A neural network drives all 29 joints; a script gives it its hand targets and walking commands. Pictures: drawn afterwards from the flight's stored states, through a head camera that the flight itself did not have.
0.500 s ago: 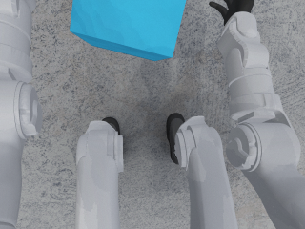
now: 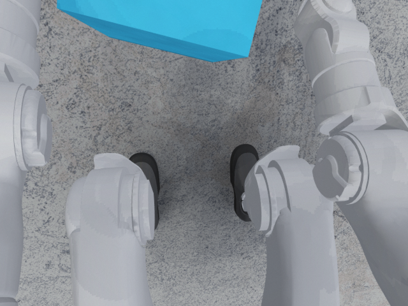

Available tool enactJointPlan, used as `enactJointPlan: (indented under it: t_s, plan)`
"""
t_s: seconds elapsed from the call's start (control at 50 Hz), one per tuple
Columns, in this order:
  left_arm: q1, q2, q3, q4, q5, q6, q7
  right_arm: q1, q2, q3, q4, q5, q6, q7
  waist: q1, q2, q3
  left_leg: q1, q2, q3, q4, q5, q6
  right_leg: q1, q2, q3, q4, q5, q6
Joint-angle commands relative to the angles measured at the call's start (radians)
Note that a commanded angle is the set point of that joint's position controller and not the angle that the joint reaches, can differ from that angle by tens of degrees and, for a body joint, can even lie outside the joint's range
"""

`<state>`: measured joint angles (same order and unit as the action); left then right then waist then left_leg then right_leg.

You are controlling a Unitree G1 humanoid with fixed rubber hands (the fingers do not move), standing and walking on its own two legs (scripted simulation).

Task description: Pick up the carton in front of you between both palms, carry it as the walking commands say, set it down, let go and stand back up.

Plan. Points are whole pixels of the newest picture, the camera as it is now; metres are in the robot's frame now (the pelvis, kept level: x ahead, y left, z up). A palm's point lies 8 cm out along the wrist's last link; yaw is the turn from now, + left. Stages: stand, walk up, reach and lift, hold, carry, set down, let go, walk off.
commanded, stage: reach and lift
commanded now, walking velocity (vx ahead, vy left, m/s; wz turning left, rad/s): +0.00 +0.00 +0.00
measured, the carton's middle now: out of the picture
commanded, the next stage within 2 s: none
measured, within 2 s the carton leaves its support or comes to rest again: leaves its support in 0.62 s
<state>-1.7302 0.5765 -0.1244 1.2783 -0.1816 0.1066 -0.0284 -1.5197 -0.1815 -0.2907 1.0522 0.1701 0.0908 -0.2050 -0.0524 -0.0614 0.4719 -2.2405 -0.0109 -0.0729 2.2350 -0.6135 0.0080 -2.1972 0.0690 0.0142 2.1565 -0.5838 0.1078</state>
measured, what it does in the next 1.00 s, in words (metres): rises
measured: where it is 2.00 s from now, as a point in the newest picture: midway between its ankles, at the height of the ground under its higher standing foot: (197, 199)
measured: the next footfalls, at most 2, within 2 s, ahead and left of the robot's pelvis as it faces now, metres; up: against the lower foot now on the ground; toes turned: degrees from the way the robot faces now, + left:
none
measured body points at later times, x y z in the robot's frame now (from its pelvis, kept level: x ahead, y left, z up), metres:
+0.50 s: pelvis +0.00 +0.00 +0.00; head +0.38 +0.06 +0.22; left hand +0.59 +0.20 -0.18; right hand +0.56 -0.11 -0.17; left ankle +0.10 +0.12 -0.34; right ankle +0.12 -0.14 -0.34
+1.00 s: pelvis -0.01 -0.02 +0.07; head +0.29 +0.06 +0.40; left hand +0.53 +0.21 -0.02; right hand +0.53 -0.09 -0.02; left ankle +0.10 +0.12 -0.34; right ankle +0.12 -0.15 -0.34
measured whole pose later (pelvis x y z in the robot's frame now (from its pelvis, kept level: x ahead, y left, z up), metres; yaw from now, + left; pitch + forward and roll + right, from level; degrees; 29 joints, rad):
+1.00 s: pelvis -0.01 -0.02 +0.07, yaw +5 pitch +42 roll -4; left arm -1.36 0.23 0.29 0.98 0.21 0.37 -0.03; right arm -1.18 0.09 -0.64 0.67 -0.19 0.32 -0.16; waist -0.03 -0.03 -0.01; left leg -2.17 -0.11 -0.11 1.94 -0.50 -0.05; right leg -2.12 0.11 0.07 1.91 -0.53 0.11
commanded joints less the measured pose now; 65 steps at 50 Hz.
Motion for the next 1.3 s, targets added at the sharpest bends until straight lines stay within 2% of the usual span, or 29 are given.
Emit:
enactJointPlan:
  t_s: [0.0, 0.1, 0.18, 0.24, 0.28, 0.3, 0.34, 0.38, 0.44, 0.52, 0.58, 0.66, 0.72, 0.78, 0.86, 0.92, 1.0, 1.08, 1.18, 1.28]
  plan:
    - [-0.255, 0.062, 0.016, -0.072, 0.007, -0.016, -0.003, -0.145, -0.072, -0.024, -0.084, -0.023, -0.020, -0.001, -0.031, 0.185, -1.253, 0.678, 0.014, 0.023, -0.198, 0.454, -0.026, 0.533, 0.008, -0.129, -0.109, 0.433, -0.022]
    - [-0.271, 0.066, 0.041, -0.083, 0.032, -0.018, -0.004, -0.172, -0.055, -0.032, -0.086, -0.037, -0.018, -0.001, -0.015, 0.175, -1.200, 0.594, 0.014, 0.031, -0.218, 0.370, -0.020, 0.554, 0.009, -0.115, -0.120, 0.393, -0.028]
    - [-0.328, 0.001, 0.006, -0.101, 0.021, -0.014, -0.010, -0.232, -0.002, -0.010, -0.094, -0.022, -0.014, 0.004, -0.006, 0.179, -1.193, 0.592, 0.012, 0.034, -0.235, 0.322, -0.016, 0.571, 0.017, -0.118, -0.125, 0.358, -0.031]
    - [-0.381, -0.156, -0.015, -0.093, 0.023, 0.000, -0.041, -0.286, 0.120, -0.021, -0.088, -0.052, -0.005, 0.026, -0.018, 0.176, -1.158, 0.588, 0.001, 0.032, -0.242, 0.283, -0.016, 0.588, 0.034, -0.126, -0.125, 0.332, -0.038]
    - [-0.385, -0.257, 0.017, -0.090, 0.063, 0.015, -0.073, -0.285, 0.197, -0.080, -0.077, -0.129, 0.008, 0.045, -0.042, 0.185, -1.106, 0.575, -0.013, 0.033, -0.238, 0.260, -0.023, 0.600, 0.045, -0.131, -0.126, 0.312, -0.043]
    - [-0.435, -0.483, -0.030, -0.117, 0.061, 0.029, -0.123, -0.364, 0.415, -0.039, -0.110, -0.142, 0.025, 0.092, -0.039, 0.185, -1.095, 0.574, -0.029, 0.033, -0.232, 0.267, -0.014, 0.592, 0.057, -0.131, -0.119, 0.306, -0.052]
    - [-0.409, -0.748, -0.005, -0.129, 0.097, 0.056, -0.201, -0.460, 0.665, -0.011, -0.118, -0.168, 0.059, 0.178, -0.024, 0.180, -1.061, 0.549, -0.047, 0.048, -0.225, 0.283, -0.008, 0.537, 0.071, -0.135, -0.110, 0.293, -0.061]
    - [-0.359, -0.906, 0.021, -0.153, 0.116, 0.079, -0.251, -0.484, 0.791, -0.001, -0.139, -0.183, 0.090, 0.239, -0.003, 0.167, -1.045, 0.528, -0.056, 0.058, -0.223, 0.315, -0.004, 0.503, 0.078, -0.140, -0.101, 0.299, -0.069]
    - [-0.297, -1.009, 0.052, -0.192, 0.123, 0.095, -0.277, -0.474, 0.888, 0.021, -0.163, -0.182, 0.116, 0.284, 0.028, 0.122, -1.060, 0.485, -0.059, 0.066, -0.219, 0.353, 0.002, 0.488, 0.081, -0.140, -0.088, 0.324, -0.069]
    - [-0.287, -1.075, 0.028, -0.271, 0.107, 0.095, -0.272, -0.466, 0.967, 0.091, -0.201, -0.128, 0.121, 0.296, 0.044, 0.103, -1.188, 0.552, -0.064, 0.067, -0.210, 0.442, 0.009, 0.482, 0.086, -0.141, -0.075, 0.391, -0.068]
    - [-0.334, -1.123, -0.026, -0.391, 0.066, 0.092, -0.257, -0.478, 1.019, 0.161, -0.246, -0.075, 0.126, 0.293, 0.048, 0.140, -1.378, 0.705, -0.067, 0.076, -0.201, 0.559, 0.003, 0.476, 0.092, -0.149, -0.077, 0.454, -0.064]
    - [-0.394, -1.202, -0.113, -0.599, 0.007, 0.106, -0.221, -0.507, 1.081, 0.282, -0.364, -0.004, 0.143, 0.273, 0.046, 0.208, -1.743, 0.986, -0.080, 0.087, -0.200, 0.747, -0.015, 0.481, 0.102, -0.162, -0.109, 0.517, -0.053]
    - [-0.353, -1.285, -0.128, -0.677, 0.015, 0.145, -0.195, -0.526, 1.101, 0.354, -0.467, -0.001, 0.171, 0.265, 0.039, 0.237, -1.934, 1.110, -0.098, 0.098, -0.228, 0.798, -0.034, 0.498, 0.112, -0.166, -0.152, 0.509, -0.049]
    - [-0.242, -1.363, -0.102, -0.625, 0.062, 0.191, -0.186, -0.517, 1.117, 0.376, -0.526, -0.039, 0.198, 0.265, 0.033, 0.219, -1.878, 1.019, -0.118, 0.126, -0.308, 0.661, -0.046, 0.528, 0.118, -0.172, -0.217, 0.434, -0.047]
    - [-0.136, -1.397, 0.032, -0.422, 0.176, 0.223, -0.210, -0.435, 1.127, 0.249, -0.406, -0.161, 0.232, 0.285, 0.011, 0.181, -1.540, 0.696, -0.126, 0.144, -0.426, 0.319, -0.036, 0.501, 0.118, -0.162, -0.319, 0.232, -0.055]
    - [-0.120, -1.388, 0.131, -0.358, 0.251, 0.230, -0.227, -0.386, 1.124, 0.151, -0.341, -0.245, 0.250, 0.296, -0.005, 0.173, -1.444, 0.617, -0.130, 0.148, -0.496, 0.200, -0.029, 0.509, 0.119, -0.154, -0.390, 0.159, -0.060]
    - [-0.120, -1.393, 0.198, -0.341, 0.302, 0.226, -0.234, -0.381, 1.152, 0.124, -0.324, -0.278, 0.255, 0.315, 0.007, 0.153, -1.470, 0.654, -0.135, 0.148, -0.563, 0.187, -0.021, 0.540, 0.120, -0.145, -0.458, 0.149, -0.057]
    - [-0.115, -1.413, 0.200, -0.381, 0.315, 0.230, -0.232, -0.379, 1.196, 0.161, -0.341, -0.268, 0.266, 0.335, 0.032, 0.128, -1.555, 0.737, -0.138, 0.151, -0.617, 0.205, -0.016, 0.594, 0.119, -0.140, -0.511, 0.154, -0.050]
    - [-0.091, -1.486, 0.133, -0.471, 0.286, 0.251, -0.228, -0.330, 1.256, 0.240, -0.374, -0.236, 0.290, 0.359, 0.044, 0.124, -1.690, 0.887, -0.141, 0.153, -0.674, 0.271, -0.022, 0.676, 0.122, -0.142, -0.566, 0.200, -0.046]
    - [-0.028, -1.567, 0.044, -0.553, 0.242, 0.271, -0.227, -0.234, 1.304, 0.318, -0.399, -0.206, 0.303, 0.379, 0.039, 0.141, -1.752, 1.015, -0.145, 0.148, -0.728, 0.357, -0.036, 0.752, 0.124, -0.135, -0.621, 0.264, -0.049]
